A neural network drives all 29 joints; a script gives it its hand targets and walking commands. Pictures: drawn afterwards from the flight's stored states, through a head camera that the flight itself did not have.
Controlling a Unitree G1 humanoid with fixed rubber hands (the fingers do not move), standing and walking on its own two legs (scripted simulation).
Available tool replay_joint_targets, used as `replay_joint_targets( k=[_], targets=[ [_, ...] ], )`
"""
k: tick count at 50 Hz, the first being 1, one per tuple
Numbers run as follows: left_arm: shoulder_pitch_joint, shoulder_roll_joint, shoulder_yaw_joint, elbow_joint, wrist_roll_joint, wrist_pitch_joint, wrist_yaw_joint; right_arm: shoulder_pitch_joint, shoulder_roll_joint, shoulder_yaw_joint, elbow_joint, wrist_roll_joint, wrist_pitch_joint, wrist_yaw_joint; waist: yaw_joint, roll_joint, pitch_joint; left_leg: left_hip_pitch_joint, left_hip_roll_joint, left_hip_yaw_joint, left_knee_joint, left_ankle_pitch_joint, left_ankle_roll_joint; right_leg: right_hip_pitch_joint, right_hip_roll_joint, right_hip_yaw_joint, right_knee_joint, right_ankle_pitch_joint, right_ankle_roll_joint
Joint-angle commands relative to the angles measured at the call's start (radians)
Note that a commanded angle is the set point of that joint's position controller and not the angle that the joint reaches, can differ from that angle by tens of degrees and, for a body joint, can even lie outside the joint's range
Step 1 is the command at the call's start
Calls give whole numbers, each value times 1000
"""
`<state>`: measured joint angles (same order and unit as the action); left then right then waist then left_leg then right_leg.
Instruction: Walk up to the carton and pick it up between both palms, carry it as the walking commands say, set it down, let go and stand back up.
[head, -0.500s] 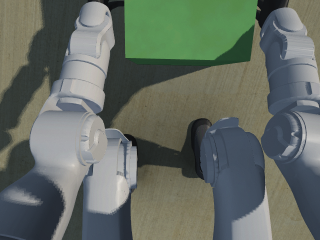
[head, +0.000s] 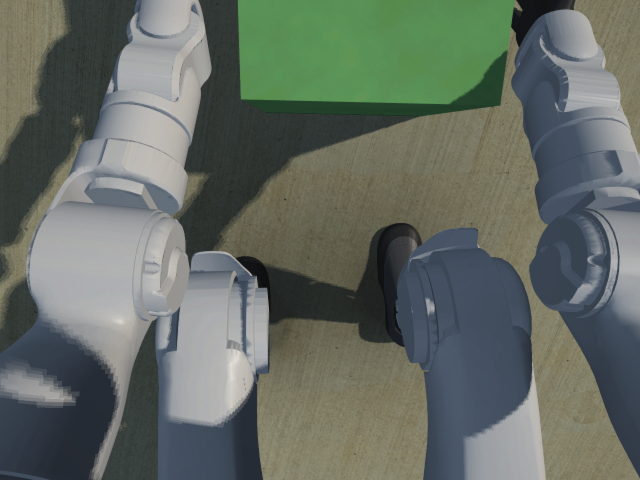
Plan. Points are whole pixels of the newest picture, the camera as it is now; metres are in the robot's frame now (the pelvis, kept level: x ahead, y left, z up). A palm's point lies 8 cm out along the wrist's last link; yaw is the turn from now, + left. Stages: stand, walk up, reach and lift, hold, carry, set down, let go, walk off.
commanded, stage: set down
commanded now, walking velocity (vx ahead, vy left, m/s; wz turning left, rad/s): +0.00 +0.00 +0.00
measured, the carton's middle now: out of the picture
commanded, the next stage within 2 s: let go in 1.78 s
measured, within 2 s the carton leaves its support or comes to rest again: neither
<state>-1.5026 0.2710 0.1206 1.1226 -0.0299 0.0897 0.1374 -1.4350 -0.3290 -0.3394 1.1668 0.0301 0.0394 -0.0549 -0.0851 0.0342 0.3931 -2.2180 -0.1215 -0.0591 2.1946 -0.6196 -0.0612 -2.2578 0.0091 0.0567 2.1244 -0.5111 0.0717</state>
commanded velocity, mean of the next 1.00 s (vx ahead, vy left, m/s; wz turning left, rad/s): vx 0.00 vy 0.00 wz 0.00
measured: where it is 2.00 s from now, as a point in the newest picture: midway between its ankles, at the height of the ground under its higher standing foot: (325, 320)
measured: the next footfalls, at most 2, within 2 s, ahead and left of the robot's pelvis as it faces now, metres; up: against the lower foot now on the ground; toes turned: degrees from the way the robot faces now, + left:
none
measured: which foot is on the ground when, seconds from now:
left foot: down 0.00-1.00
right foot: down 0.00-1.00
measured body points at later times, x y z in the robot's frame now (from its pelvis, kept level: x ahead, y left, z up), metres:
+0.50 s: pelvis +0.00 +0.00 +0.00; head +0.38 -0.01 +0.24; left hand +0.58 +0.12 -0.19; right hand +0.53 -0.28 -0.18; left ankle +0.10 +0.12 -0.34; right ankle +0.13 -0.14 -0.34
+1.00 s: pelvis -0.01 -0.01 +0.08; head +0.35 -0.04 +0.33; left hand +0.59 +0.12 -0.06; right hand +0.53 -0.29 -0.06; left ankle +0.10 +0.12 -0.34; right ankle +0.13 -0.14 -0.34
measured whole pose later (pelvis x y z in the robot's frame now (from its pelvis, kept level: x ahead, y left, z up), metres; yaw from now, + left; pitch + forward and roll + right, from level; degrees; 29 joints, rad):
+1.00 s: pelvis -0.01 -0.01 +0.08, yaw +0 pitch +32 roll +0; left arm -1.47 0.38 0.11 0.92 -0.14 0.25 0.13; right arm -1.39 -0.43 -0.27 0.90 0.14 0.21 -0.06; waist -0.08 0.04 0.43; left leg -1.93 -0.07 -0.05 1.94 -0.58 -0.05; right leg -1.98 0.02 0.05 1.88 -0.47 0.04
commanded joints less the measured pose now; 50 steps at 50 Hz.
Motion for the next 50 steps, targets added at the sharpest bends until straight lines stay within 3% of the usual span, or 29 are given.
replay_joint_targets(
  k=[1, 3, 5, 7, 10, 11, 12, 13, 14, 16, 17, 18, 21, 22, 25, 27, 28, 31, 33, 34, 37, 39, 40, 42, 43, 45, 46, 49, 50],
  targets=[
    [-244, 66, -75, -9, -94, -24, 5, -240, -193, 55, -48, 57, -53, -21, -94, 57, -1143, 476, 31, 88, -177, 312, -1, 591, 5, -126, -88, 335, -26],
    [-275, 152, -52, -90, -93, -52, 7, -247, -182, 74, -108, 101, -60, -20, -49, 63, -1227, 475, 40, 100, -152, 334, -4, 659, 3, -94, -87, 402, -37],
    [-301, 138, -66, -103, -122, -49, 0, -262, -211, 53, -112, 94, -69, -19, -99, 53, -1176, 385, 56, 97, -168, 338, 2, 611, 7, -107, -88, 411, -34],
    [-230, 140, -122, -32, -145, -39, -16, -214, -193, 66, -26, 104, -52, -17, -75, 77, -1180, 420, 43, 95, -176, 297, 4, 625, -3, -111, -95, 358, -27],
    [-269, 162, -75, -77, -158, -43, -15, -212, -274, 29, -60, 86, -65, -21, -119, 57, -1186, 409, 64, 73, -163, 308, 3, 572, -2, -112, -79, 357, -34],
    [-254, 157, -94, -74, -147, -49, -15, -257, -263, 48, -90, 121, -75, -7, -72, 83, -1171, 407, 59, 93, -153, 324, 4, 556, -7, -101, -84, 391, -39],
    [-238, 199, -53, -30, -129, -45, -19, -206, -239, 75, -45, 118, -59, 1, -61, 9, -1117, 362, 64, 95, -147, 298, 7, 585, -16, -85, -103, 364, -31],
    [-239, 149, -90, -11, -167, -41, -25, -224, -266, 89, -62, 123, -65, 4, -55, 35, -1149, 390, 62, 99, -128, 361, 0, 610, -14, -80, -80, 416, -36],
    [-278, 193, -93, -152, -147, -64, -20, -179, -209, 43, -94, 117, -67, 0, -88, 48, -1157, 395, 71, 76, -151, 365, 8, 566, -9, -97, -76, 431, -31],
    [-253, 143, -137, -88, -180, -46, -34, -209, -268, 61, -87, 138, -69, 11, -99, 58, -1203, 463, 70, 91, -144, 362, 4, 602, -10, -111, -77, 415, -28],
    [-224, 156, -132, -15, -171, -38, -36, -212, -241, 72, -66, 150, -58, 15, -70, 73, -1182, 462, 68, 80, -153, 344, 10, 571, -13, -114, -73, 392, -24],
    [-195, 198, -75, 2, -140, -34, -24, -169, -243, 66, -54, 119, -50, 8, -70, -5, -1100, 367, 71, 85, -141, 257, 22, 549, -16, -102, -87, 308, -26],
    [-232, 154, -76, -112, -135, -35, -21, -216, -218, 96, -136, 170, -51, 22, -21, 40, -1208, 469, 61, 109, -151, 325, 13, 611, -8, -92, -112, 352, -33],
    [-288, 191, -45, -204, -119, -44, -19, -184, -229, 41, -175, 128, -56, 14, -85, 35, -1245, 465, 62, 87, -176, 316, 25, 569, -1, -132, -100, 365, -29],
    [-240, 182, -86, -234, -151, -9, -2, -173, -303, 42, -284, 148, -34, -4, -86, 70, -1524, 627, 51, 120, -167, 376, 22, 762, 5, -127, -121, 419, -37],
    [-253, 204, -93, -286, -149, 6, 19, -119, -283, 50, -160, 154, 0, -10, -85, 106, -1592, 713, 44, 130, -196, 342, -2, 787, 4, -163, -132, 382, -41],
    [-274, 210, -70, -325, -154, 26, 22, -209, -300, 75, -284, 166, 13, -4, -43, 50, -1650, 756, 46, 115, -216, 325, 18, 782, 10, -174, -138, 331, -31],
    [-315, 249, -63, -471, -170, 59, 40, -247, -329, 57, -476, 167, 42, -24, -87, 16, -1899, 849, 27, 122, -217, 408, 25, 987, 19, -192, -146, 497, -36],
    [-325, 280, -40, -541, -145, 81, 51, -252, -337, 56, -554, 185, 77, -25, -60, -1, -1908, 840, 30, 136, -222, 394, 25, 1024, 23, -185, -159, 505, -30],
    [-316, 290, -16, -429, -153, 107, 58, -299, -378, 50, -509, 151, 97, -28, -50, -50, -1753, 769, 28, 141, -255, 275, 32, 947, 16, -182, -201, 338, -32],
    [-265, 213, -55, -356, -174, 145, 27, -269, -341, 77, -457, 155, 128, -26, -66, -17, -1589, 677, 43, 152, -315, 133, 37, 881, 7, -164, -271, 201, -49],
    [-223, 147, -64, -247, -185, 143, 1, -247, -262, 104, -365, 154, 126, -2, -82, -48, -1490, 622, 39, 151, -352, 149, 44, 892, 14, -171, -294, 250, -37],
    [-238, 240, 2, -282, -125, 123, 10, -217, -236, 101, -382, 136, 130, -8, -26, -69, -1597, 651, 27, 141, -358, 204, 56, 961, 23, -163, -280, 319, -24],
    [-266, 277, -6, -460, -107, 116, 17, -196, -288, 67, -492, 159, 134, -24, -40, 53, -1839, 777, 19, 165, -341, 294, 33, 1084, 35, -154, -285, 463, -40],
    [-219, 288, 27, -317, -101, 120, 13, -199, -270, 94, -343, 135, 145, -14, 6, -35, -1669, 678, 24, 161, -377, 222, 37, 1005, 28, -165, -296, 366, -32],
    [-210, 181, -28, -237, -137, 142, -13, -123, -238, 84, -248, 117, 152, -4, -71, -10, -1539, 657, 26, 142, -428, 181, 36, 964, 32, -165, -353, 310, -35],
    [-251, 217, -30, -369, -133, 132, -10, -201, -252, 50, -418, 97, 148, -13, -69, -12, -1654, 713, 14, 143, -435, 219, 48, 999, 48, -158, -359, 338, -38],
    [-249, 257, 51, -349, -78, 125, -8, -150, -261, 43, -324, 95, 149, -4, -22, 32, -1605, 714, 24, 157, -469, 247, 21, 975, 45, -138, -398, 370, -43],
    [-218, 269, 43, -378, -83, 129, -9, -184, -217, 78, -453, 111, 159, -2, 3, -16, -1696, 751, 17, 161, -488, 237, 44, 1065, 40, -133, -420, 375, -27]
  ],
)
